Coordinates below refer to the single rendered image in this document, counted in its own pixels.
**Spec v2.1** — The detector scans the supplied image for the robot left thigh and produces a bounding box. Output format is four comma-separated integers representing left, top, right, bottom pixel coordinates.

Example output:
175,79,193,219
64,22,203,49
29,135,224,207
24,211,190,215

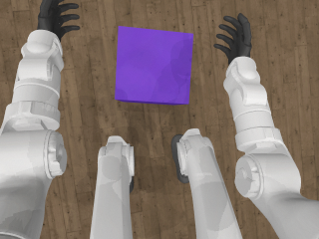
90,141,135,239

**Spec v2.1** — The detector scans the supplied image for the robot right thigh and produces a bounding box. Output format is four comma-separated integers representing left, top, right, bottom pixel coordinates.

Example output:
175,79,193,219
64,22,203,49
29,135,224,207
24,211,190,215
176,134,243,239

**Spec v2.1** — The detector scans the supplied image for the robot left hand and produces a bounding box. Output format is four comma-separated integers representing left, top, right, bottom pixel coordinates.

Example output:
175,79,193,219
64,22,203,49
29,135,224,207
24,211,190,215
37,0,81,42

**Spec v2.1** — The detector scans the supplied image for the robot right hand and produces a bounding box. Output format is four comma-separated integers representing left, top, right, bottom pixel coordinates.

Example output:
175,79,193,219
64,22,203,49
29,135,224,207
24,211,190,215
213,13,252,66

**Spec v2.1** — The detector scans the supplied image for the carton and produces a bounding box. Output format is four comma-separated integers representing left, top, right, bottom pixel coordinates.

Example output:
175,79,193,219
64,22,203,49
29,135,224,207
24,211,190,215
115,26,193,106

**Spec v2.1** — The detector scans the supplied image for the robot right upper arm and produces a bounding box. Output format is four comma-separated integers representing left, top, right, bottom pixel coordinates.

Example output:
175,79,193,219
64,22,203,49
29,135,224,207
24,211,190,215
234,153,319,239

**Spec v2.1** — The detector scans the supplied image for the left robot forearm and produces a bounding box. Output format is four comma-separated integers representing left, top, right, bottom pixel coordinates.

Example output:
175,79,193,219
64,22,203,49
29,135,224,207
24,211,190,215
0,29,64,135

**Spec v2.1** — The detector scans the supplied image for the robot thigh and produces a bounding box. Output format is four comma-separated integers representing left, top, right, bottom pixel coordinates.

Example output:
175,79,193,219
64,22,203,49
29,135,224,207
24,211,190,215
90,141,135,239
176,134,243,239

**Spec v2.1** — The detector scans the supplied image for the robot left upper arm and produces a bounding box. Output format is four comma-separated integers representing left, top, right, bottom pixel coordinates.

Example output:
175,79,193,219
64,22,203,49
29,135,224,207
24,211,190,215
0,129,68,239

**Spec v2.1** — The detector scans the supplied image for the right robot forearm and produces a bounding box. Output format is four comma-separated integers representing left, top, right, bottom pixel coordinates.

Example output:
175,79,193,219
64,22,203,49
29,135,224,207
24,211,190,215
223,56,301,188

